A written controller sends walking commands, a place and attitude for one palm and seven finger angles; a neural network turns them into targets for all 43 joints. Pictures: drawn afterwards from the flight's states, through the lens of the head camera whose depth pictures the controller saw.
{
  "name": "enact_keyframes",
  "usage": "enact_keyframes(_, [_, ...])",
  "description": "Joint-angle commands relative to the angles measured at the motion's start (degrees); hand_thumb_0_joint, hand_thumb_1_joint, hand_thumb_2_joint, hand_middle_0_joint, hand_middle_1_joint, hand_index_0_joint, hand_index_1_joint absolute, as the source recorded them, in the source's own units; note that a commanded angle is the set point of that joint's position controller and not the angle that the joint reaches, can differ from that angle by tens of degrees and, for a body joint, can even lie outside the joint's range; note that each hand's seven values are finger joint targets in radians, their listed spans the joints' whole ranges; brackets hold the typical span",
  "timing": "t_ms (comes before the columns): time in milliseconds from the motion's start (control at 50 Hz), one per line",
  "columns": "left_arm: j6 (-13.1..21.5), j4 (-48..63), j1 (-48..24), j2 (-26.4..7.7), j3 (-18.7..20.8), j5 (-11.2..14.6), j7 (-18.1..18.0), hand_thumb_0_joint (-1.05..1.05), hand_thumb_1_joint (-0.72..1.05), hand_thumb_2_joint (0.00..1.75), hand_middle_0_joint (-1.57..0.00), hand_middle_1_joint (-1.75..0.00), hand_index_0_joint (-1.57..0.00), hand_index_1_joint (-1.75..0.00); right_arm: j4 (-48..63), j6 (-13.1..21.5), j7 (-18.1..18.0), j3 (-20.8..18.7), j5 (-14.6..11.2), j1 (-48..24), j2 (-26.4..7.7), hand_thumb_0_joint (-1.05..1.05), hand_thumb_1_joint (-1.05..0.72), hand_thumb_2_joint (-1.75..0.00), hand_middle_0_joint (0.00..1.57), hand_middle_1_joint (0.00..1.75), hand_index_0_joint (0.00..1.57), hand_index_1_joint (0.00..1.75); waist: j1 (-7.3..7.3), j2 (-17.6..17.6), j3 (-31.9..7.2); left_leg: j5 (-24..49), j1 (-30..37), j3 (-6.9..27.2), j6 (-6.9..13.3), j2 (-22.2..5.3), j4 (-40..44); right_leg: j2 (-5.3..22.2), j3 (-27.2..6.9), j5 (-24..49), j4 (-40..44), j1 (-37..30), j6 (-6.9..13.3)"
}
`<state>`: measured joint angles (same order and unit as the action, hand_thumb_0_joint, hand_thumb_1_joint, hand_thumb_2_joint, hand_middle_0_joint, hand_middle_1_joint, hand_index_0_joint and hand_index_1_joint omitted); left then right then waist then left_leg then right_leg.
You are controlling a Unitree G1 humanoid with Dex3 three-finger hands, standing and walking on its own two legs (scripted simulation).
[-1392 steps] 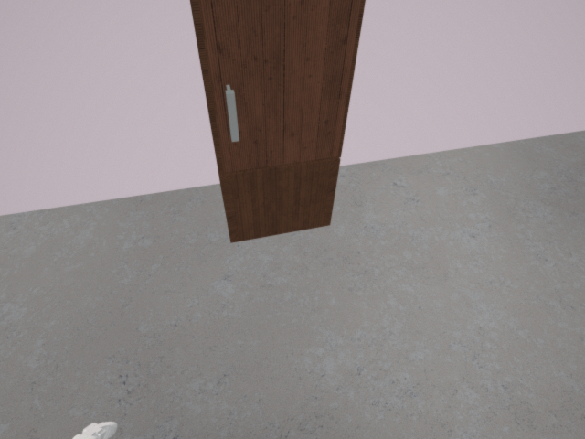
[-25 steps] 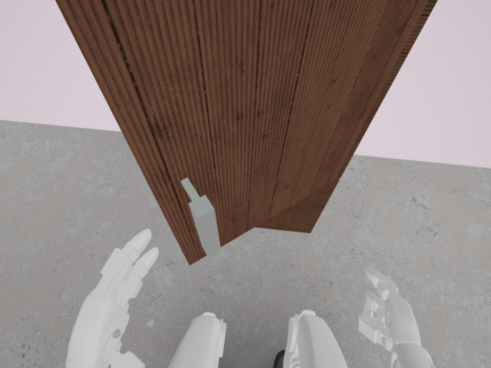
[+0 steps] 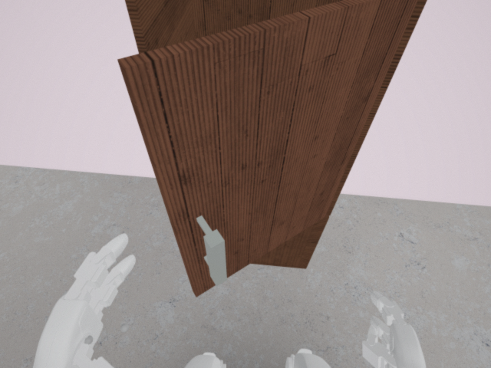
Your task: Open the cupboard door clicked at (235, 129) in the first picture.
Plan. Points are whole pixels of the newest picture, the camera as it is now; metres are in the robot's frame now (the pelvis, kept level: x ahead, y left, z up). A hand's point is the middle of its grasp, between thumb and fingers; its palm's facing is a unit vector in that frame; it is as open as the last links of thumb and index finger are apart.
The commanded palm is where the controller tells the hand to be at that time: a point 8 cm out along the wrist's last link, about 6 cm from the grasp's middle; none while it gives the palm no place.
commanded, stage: draw the hand back to the body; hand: left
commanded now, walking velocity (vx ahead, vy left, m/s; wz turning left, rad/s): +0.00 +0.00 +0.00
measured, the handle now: (210, 251) +0.32 +0.09 -0.02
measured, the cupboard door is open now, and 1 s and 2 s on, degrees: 39 39 39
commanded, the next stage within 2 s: step back with the hand held close in 1.14 s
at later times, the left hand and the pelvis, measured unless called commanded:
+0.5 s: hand (33, 257) +0.21 +0.24 +0.18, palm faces +0.35 -0.84 -0.41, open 12.3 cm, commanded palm +0.16 +0.28 +0.21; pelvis +0.03 +0.01 +0.07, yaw +0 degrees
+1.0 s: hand (7, 212) +0.22 +0.24 +0.24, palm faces +0.44 -0.81 -0.39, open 7.6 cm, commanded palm +0.17 +0.28 +0.26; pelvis +0.03 -0.01 +0.09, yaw -2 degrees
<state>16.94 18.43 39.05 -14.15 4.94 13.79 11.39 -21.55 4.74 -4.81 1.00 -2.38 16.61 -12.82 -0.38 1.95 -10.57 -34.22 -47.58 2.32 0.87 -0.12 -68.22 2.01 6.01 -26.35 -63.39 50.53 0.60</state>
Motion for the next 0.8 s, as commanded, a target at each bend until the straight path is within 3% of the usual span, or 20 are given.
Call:
enact_keyframes(0, [5.0, 15.1, 0.4, -6.9, 6.1, 1.8, 0.8, 0.00, -0.40, 0.34, -0.15, -0.30, -0.15, -0.30, 8.8, 4.4, -0.3, -2.8, -0.5, -4.5, -6.0, 0.00, -0.90, -0.90, 0.20, 0.30, 0.20, 0.30, -0.14, 2.7, -5.2, 12.9, 4.8, 0.6, -0.4, 1.7, 15.9, -2.8, -1.9, 3.7, 12.6, -14.7, 1.2])
enact_keyframes(40, [3.9, 14.6, 1.4, -7.2, 7.3, 2.1, 0.9, 0.00, -0.32, 0.37, -0.16, -0.30, -0.16, -0.30, 8.4, 4.8, -0.2, -2.7, -0.5, -4.8, -5.9, 0.00, -0.90, -0.90, 0.20, 0.30, 0.20, 0.30, -0.65, 3.4, -5.0, 16.2, 6.4, 0.8, -0.5, 1.5, 17.2, -3.0, -1.3, 7.1, 13.0, -17.0, 1.3])
enact_keyframes(60, [-3.5, 15.5, 6.0, -15.6, 9.7, -7.1, -8.1, 0.00, -0.29, 0.39, -0.16, -0.30, -0.16, -0.30, 8.6, 2.7, -1.9, -3.2, 0.1, -3.9, -5.6, 0.00, -0.90, -0.90, 0.20, 0.30, 0.20, 0.30, -3.91, 5.4, -7.8, 17.3, 9.2, -0.4, -0.5, 0.0, 22.3, -0.9, -4.2, 6.6, 15.1, -21.2, 1.8])
enact_keyframes(80, [-7.2, 18.5, 6.3, -9.7, 6.4, -8.1, -12.1, 0.00, -0.26, 0.40, -0.16, -0.30, -0.16, -0.30, 9.5, 2.3, -2.3, -2.3, 0.3, -4.2, -4.4, 0.00, -0.90, -0.90, 0.20, 0.30, 0.20, 0.30, -1.96, 6.6, -3.8, 17.2, 9.7, -0.3, -0.8, 0.3, 23.5, -0.7, -3.2, 7.0, 16.4, -21.2, 1.4])
enact_keyframes(100, [-9.1, 18.4, 6.2, -8.1, 5.4, -8.8, -14.0, 0.00, -0.22, 0.42, -0.16, -0.30, -0.16, -0.30, 8.8, 2.1, -2.4, -2.4, 0.3, -3.9, -4.4, 0.00, -0.90, -0.90, 0.20, 0.30, 0.20, 0.30, -1.29, 4.6, -2.2, 17.9, 10.1, 0.2, -1.0, 0.0, 23.9, -0.7, -2.7, 7.4, 16.9, -21.3, 1.3])
enact_keyframes(120, [-10.9, 17.9, 6.5, -6.8, 4.4, -9.7, -15.4, 0.00, -0.18, 0.43, -0.16, -0.30, -0.16, -0.30, 8.2, 1.6, -2.3, -2.1, 0.4, -4.1, -4.3, 0.00, -0.90, -0.90, 0.20, 0.30, 0.20, 0.30, -1.27, 6.4, 0.6, 18.7, 10.6, -0.1, -1.0, -0.3, 24.6, -0.7, -2.4, 7.5, 17.6, -21.8, 1.3])
enact_keyframes(200, [-13.8, 20.3, 2.5, -9.8, 5.8, -11.5, -19.2, 0.00, -0.05, 0.50, -0.17, -0.30, -0.17, -0.30, 6.9, 2.0, -2.7, -1.4, 0.9, -4.3, -4.9, 0.00, -0.90, -0.90, 0.20, 0.30, 0.20, 0.30, -0.97, 1.9, 0.6, 23.5, 16.4, 0.4, -0.5, -0.9, 27.2, -0.9, -1.9, 11.5, 21.3, -26.3, 1.0])
enact_keyframes(220, [-14.1, 20.1, 1.9, -10.4, 6.4, -11.7, -19.8, 0.00, -0.01, 0.51, -0.17, -0.30, -0.17, -0.30, 6.6, 2.4, -2.8, -1.2, 0.9, -4.3, -5.0, 0.00, -0.90, -0.90, 0.20, 0.30, 0.20, 0.30, -0.99, 0.1, 1.1, 24.0, 17.3, 0.6, -0.5, -1.0, 28.1, -0.9, -1.8, 12.1, 22.1, -27.3, 0.9])
enact_keyframes(360, [-14.2, 20.6, -4.9, -12.2, 9.5, -12.3, -21.3, 0.00, 0.23, 0.62, -0.18, -0.30, -0.18, -0.30, 3.2, 5.3, -2.8, -0.3, 1.2, -5.7, -5.8, 0.00, -0.90, -0.90, 0.20, 0.30, 0.20, 0.30, -1.85, 2.6, 4.0, 27.2, 24.8, 0.9, -1.1, -1.2, 34.5, -0.6, -1.9, 13.9, 27.0, -33.1, 0.8])
enact_keyframes(440, [-13.7, 18.9, -6.6, -13.0, 12.2, -12.1, -21.1, 0.00, 0.37, 0.68, -0.18, -0.30, -0.18, -0.30, 1.0, 6.5, -2.2, -0.2, 1.3, -7.0, -5.8, 0.00, -0.90, -0.90, 0.20, 0.30, 0.20, 0.30, -2.59, 0.2, 5.6, 29.4, 27.1, 1.1, -1.5, -1.4, 37.8, -0.7, -1.8, 16.1, 29.7, -37.1, 0.9])
enact_keyframes(460, [-13.4, 19.4, -7.1, -12.5, 12.1, -11.9, -20.9, 0.00, 0.41, 0.69, -0.18, -0.30, -0.18, -0.30, 0.7, 6.8, -2.1, -0.2, 1.4, -7.4, -5.8, 0.00, -0.90, -0.90, 0.20, 0.30, 0.20, 0.30, -2.50, 1.5, 6.3, 29.7, 28.0, 0.5, -1.4, -1.3, 38.3, -0.7, -2.1, 16.8, 30.5, -37.8, 0.8])
enact_keyframes(540, [-12.6, 18.1, -9.3, -14.7, 16.2, -11.5, -20.6, 0.00, 0.55, 0.75, -0.19, -0.30, -0.19, -0.30, -1.1, 7.2, -1.7, -0.3, 1.5, -8.7, -5.8, 0.00, -0.90, -0.90, 0.20, 0.30, 0.20, 0.30, -3.32, 1.1, 7.3, 31.4, 30.1, -0.2, -1.3, -1.2, 40.7, -0.8, -2.2, 19.7, 33.2, -41.6, 1.0])
enact_keyframes(660, [-10.7, 20.2, -14.4, -16.5, 20.2, -10.8, -20.2, 0.00, 0.76, 0.84, -0.19, -0.30, -0.19, -0.30, -2.8, 7.7, -1.1, -0.4, 2.0, -10.0, -5.7, 0.00, -0.90, -0.90, 0.20, 0.30, 0.20, 0.30, -3.54, 3.4, 7.2, 34.1, 34.4, -1.1, -1.2, -1.2, 43.5, -0.7, -2.9, 23.2, 36.3, -45.0, 1.0])
enact_keyframes(700, [-10.1, 19.8, -15.4, -17.2, 21.8, -10.6, -20.1, 0.00, 0.83, 0.87, -0.20, -0.30, -0.20, -0.30, -3.5, 7.7, -0.9, -0.7, 2.0, -10.2, -5.6, 0.00, -0.90, -0.90, 0.20, 0.30, 0.20, 0.30, -3.63, 2.0, 6.6, 34.0, 35.6, -1.8, -0.8, -1.1, 43.9, -0.8, -3.2, 24.3, 37.4, -46.1, 0.8])
enact_keyframes(740, [-9.6, 19.9, -17.6, -18.0, 23.1, -10.6, -20.1, 0.00, 0.90, 0.90, -0.20, -0.30, -0.20, -0.30, -4.2, 7.7, -0.9, -0.8, 2.1, -10.7, -5.7, 0.00, -0.90, -0.90, 0.20, 0.30, 0.20, 0.30, -3.76, 4.4, 7.0, 34.3, 36.4, -2.1, -0.7, -1.1, 44.6, -0.7, -3.4, 24.7, 38.3, -46.7, 1.0])
enact_keyframes(780, [-9.9, 15.3, -14.8, -14.3, 20.5, -10.3, -19.4, 0.00, 0.90, 0.90, -0.20, -0.30, -0.20, -0.30, -4.8, 7.2, -0.4, -1.0, 2.2, -10.6, -5.7, 0.00, -0.90, -0.90, 0.20, 0.30, 0.20, 0.30, -3.44, 1.6, 9.7, 33.4, 36.3, -2.1, -0.7, -1.3, 45.5, -0.9, -3.1, 23.9, 39.2, -45.9, 0.6])
